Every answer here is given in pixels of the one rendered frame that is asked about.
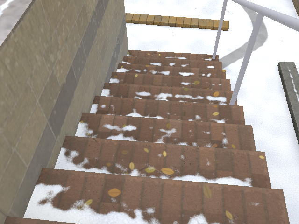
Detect stairs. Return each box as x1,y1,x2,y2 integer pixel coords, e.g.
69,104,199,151
23,49,290,224

